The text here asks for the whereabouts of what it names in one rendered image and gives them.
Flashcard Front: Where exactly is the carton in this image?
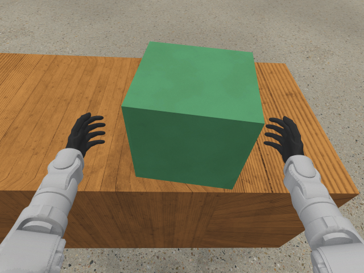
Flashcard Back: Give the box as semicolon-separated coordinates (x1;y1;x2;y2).
121;42;265;189

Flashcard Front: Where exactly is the left robot forearm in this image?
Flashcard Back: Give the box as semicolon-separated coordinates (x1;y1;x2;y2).
0;148;84;256

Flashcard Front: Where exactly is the robot right hand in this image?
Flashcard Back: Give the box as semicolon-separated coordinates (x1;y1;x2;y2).
264;116;304;163

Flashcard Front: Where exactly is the robot right upper arm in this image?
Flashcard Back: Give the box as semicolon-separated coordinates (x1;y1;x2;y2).
311;243;364;273

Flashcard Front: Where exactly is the right robot forearm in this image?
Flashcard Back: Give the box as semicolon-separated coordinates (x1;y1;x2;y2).
283;155;364;251

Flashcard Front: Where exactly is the robot left hand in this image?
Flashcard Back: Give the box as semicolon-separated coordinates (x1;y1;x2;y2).
66;113;105;158

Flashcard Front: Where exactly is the pedestal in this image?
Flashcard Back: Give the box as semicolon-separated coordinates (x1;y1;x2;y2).
0;53;360;249

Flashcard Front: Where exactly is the robot left upper arm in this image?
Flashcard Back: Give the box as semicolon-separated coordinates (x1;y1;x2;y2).
0;230;66;273

